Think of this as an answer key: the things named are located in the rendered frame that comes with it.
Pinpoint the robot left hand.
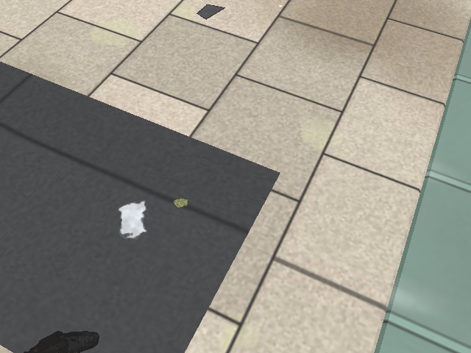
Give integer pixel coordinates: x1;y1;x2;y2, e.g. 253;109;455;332
24;331;99;353

